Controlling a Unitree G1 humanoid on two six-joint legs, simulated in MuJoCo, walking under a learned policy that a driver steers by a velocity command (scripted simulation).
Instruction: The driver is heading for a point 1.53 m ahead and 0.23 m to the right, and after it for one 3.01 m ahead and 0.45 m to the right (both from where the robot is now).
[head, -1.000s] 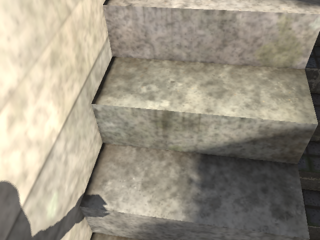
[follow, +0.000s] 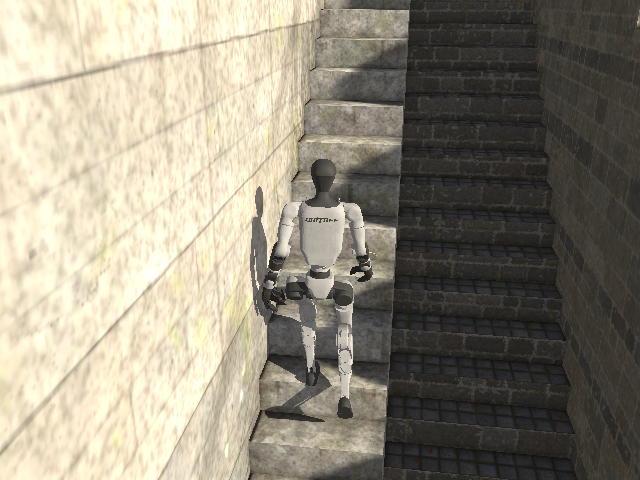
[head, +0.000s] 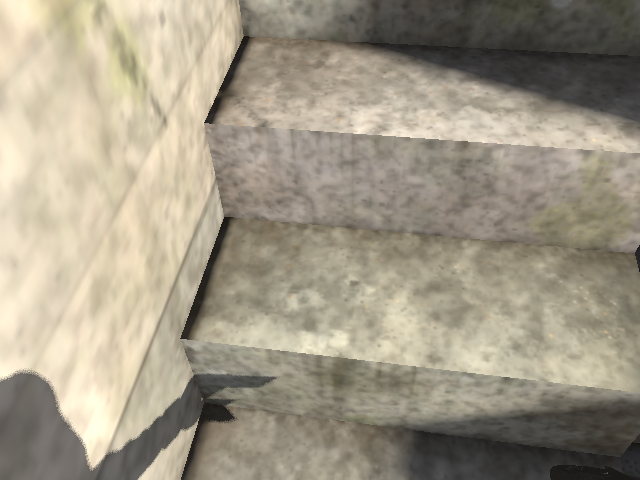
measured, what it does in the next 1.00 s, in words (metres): climbs, turning right: right foot 0.19 m higher, then left foot 0.17 m higher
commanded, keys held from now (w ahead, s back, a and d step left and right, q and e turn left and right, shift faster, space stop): w+shift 0.08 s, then w+e+shift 0.62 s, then w+shift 0.30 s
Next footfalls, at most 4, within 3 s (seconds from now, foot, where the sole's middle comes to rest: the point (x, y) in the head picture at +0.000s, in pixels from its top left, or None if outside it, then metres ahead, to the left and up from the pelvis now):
0.64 right None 0.29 -0.12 -0.45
1.00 left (269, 400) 0.44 0.12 -0.28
1.44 right None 0.15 -0.21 -0.49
1.74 left None -0.24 0.10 -0.85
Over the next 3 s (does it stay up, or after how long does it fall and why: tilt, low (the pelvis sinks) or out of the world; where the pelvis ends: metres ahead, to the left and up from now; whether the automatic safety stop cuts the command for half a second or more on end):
stays up -1.14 0.11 -0.87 its command is cut before an obstacle after 0.0 s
